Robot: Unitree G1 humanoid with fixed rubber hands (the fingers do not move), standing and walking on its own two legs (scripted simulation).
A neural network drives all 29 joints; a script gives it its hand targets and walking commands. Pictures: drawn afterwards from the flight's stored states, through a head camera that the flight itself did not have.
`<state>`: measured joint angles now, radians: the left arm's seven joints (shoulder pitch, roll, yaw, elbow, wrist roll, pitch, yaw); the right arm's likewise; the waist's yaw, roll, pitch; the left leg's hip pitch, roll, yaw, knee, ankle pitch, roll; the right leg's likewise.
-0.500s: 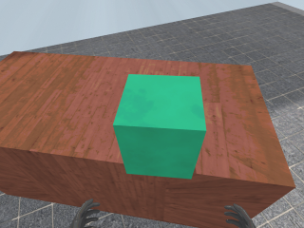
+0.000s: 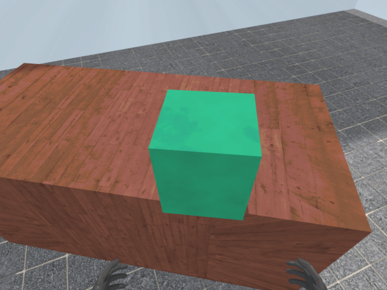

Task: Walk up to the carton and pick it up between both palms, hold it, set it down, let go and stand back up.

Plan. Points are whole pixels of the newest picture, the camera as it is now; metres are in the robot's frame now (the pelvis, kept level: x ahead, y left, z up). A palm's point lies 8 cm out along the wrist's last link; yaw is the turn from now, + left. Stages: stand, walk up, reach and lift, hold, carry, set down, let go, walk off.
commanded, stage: let go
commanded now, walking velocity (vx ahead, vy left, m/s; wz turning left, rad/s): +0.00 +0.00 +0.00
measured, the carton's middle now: (206, 156) +0.43 +0.00 +0.03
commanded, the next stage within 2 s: stand in 0.08 s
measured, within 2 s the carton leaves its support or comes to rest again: neither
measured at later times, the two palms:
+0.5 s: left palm out of the picture +0.07 +0.25 -0.15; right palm out of the picture -0.03 -0.24 -0.15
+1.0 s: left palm out of the picture +0.06 +0.26 -0.15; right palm out of the picture -0.09 -0.14 -0.14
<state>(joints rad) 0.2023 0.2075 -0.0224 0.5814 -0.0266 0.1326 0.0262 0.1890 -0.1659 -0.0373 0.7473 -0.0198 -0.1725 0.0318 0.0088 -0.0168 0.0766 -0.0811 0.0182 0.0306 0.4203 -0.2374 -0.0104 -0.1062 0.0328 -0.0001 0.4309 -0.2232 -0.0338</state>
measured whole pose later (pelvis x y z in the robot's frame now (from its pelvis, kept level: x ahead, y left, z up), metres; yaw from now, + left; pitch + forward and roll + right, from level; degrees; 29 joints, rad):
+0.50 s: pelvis +0.00 +0.02 -0.03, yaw -11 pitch +0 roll +1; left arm 0.39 0.21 0.03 0.82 0.04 0.01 -0.02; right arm 0.34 -0.24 -0.07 0.87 -0.03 0.05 0.00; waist -0.01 -0.02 -0.02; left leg -0.29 0.06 0.21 0.70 -0.40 0.02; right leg -0.35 0.02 0.05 0.73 -0.37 -0.02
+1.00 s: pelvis -0.01 +0.06 +0.00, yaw -14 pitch +0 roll -1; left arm 0.30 0.15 0.02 1.06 0.01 0.01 0.02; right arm 0.39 -0.12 -0.02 1.05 -0.02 -0.01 -0.03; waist -0.01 0.00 -0.07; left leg -0.18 -0.03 0.10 0.43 -0.25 0.07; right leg -0.23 0.02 0.10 0.41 -0.18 0.03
